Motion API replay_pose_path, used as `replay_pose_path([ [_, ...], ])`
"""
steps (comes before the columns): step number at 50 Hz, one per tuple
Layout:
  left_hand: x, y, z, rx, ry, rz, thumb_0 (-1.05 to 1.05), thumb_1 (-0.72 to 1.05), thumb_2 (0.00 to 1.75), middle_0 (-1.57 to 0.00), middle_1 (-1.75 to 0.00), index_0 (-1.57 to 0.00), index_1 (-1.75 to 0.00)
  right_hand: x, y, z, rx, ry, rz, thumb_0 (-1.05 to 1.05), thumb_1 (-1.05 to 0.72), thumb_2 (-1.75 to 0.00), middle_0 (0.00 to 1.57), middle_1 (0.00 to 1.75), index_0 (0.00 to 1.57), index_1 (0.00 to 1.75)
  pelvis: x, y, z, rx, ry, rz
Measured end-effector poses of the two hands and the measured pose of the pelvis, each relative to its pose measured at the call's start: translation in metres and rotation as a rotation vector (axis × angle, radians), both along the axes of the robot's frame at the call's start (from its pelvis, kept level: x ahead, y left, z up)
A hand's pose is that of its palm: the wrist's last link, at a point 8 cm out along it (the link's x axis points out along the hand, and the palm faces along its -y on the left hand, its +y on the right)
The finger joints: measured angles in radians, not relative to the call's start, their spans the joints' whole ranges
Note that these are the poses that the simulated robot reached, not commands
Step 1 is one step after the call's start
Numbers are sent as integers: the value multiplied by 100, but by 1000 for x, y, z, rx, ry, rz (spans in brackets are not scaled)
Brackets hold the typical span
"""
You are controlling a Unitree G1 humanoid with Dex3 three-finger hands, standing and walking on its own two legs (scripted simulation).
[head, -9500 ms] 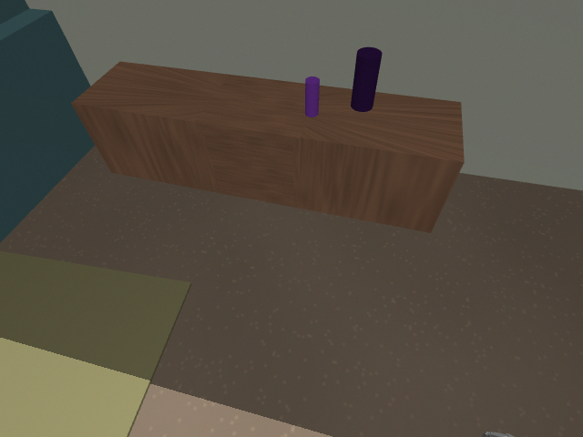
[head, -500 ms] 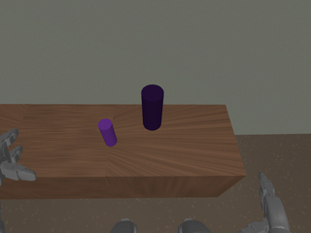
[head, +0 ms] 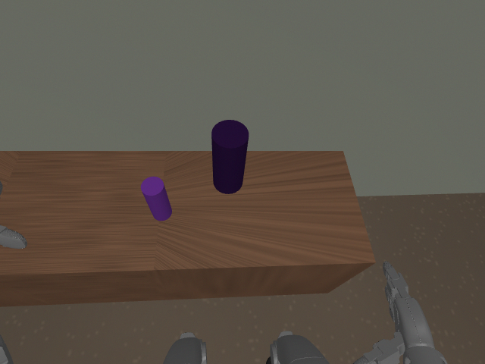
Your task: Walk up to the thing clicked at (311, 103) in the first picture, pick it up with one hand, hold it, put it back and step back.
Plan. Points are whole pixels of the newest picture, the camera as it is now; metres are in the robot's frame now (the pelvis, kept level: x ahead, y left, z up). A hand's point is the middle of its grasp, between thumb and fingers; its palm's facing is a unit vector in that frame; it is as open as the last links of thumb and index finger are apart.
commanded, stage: go down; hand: left
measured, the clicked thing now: (157, 200) +0.51 +0.19 -0.23
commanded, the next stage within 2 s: approach in 0.32 s
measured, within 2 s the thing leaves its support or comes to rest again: neither
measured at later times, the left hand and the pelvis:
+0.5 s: hand out of the picture +0.38 +0.37 +0.05, palm faces +0.18 -0.98 -0.05, open 17.7 cm; pelvis +0.00 +0.00 -0.01, yaw +0 degrees
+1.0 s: hand (94, 212) +0.43 +0.30 -0.14, palm faces +0.15 -0.99 +0.05, open 17.6 cm; pelvis -0.04 +0.00 -0.10, yaw -2 degrees
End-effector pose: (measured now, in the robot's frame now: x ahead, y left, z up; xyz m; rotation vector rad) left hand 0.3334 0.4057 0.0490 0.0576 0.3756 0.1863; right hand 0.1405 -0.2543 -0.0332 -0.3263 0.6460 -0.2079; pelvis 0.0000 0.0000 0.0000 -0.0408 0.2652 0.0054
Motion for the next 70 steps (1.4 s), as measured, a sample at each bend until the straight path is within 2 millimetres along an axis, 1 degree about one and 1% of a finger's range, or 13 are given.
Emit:
replay_pose_path([
  [11,8,4,1,-4,-32,5,-2,-59,3,-5,-3,-6,-3,3,0,4,-13,-3,0,-1,53,-6,5,6,6,5,4,2,-2,-3,13,-3],
  [24,21,10,9,-19,-88,3,-2,-60,3,-6,-4,-6,-5,3,-2,6,-32,-15,8,-1,52,-6,5,5,6,5,2,2,-6,-11,30,-1],
  [27,23,11,6,-25,-99,8,-2,-60,2,-6,-4,-6,-5,1,-2,4,-32,-12,10,-1,52,-6,5,6,6,5,-1,1,-8,-12,40,0],
  [30,27,9,-2,-34,-125,8,-2,-60,2,-6,-4,-6,-5,-1,-2,-2,-37,-2,18,-1,52,-5,5,6,6,5,-5,1,-14,-14,58,0],
  [33,32,3,-17,-47,-170,5,-2,-60,2,-5,-4,-6,-5,-2,-4,-6,-51,1,28,-1,53,-5,5,6,6,5,-10,0,-22,-16,80,0],
  [36,38,-7,-40,-68,-210,1,-2,-60,2,-5,-5,-6,-6,-3,-7,-8,-79,-10,35,-1,53,-5,5,6,6,5,-15,0,-31,-20,105,-2],
  [41,48,-27,-92,-99,-237,-11,-2,-58,4,-4,-6,-5,-6,-8,-15,-7,-155,-30,39,-1,54,-5,6,6,6,5,-24,0,-51,-29,151,-6],
  [47,61,-47,-159,-103,-252,-19,-2,-58,4,-5,-6,-5,-7,-18,-22,-9,-263,-29,57,-1,53,-5,6,6,6,5,-35,-1,-81,-45,214,-11],
  [54,81,-68,-218,-91,-278,-42,-2,-60,4,-6,-6,-5,-8,-27,-17,-21,-336,-49,83,-1,52,-5,6,6,6,5,-48,0,-121,-65,282,-21],
  [59,91,-90,-256,-91,-271,-83,-2,-60,3,-6,-6,-5,-7,-33,-9,-25,-369,-97,104,-1,51,-6,6,6,6,5,-56,0,-147,-71,313,-31],
  [64,98,-111,-288,-98,-281,-87,-2,-60,3,-5,-6,-6,-7,-39,-3,-21,-418,-132,126,-1,52,-6,6,6,7,5,-62,1,-169,-72,329,-40],
  [67,102,-120,-301,-98,-300,-78,-2,-60,2,-5,-6,-6,-6,-42,1,-15,-453,-138,142,-1,52,-5,6,6,7,5,-64,0,-178,-71,334,-42],
  [70,108,-128,-305,-95,-321,-74,-2,-60,2,-5,-6,-7,-6,-45,3,-8,-485,-136,151,-1,52,-5,6,6,7,5,-66,-1,-184,-69,338,-43],
])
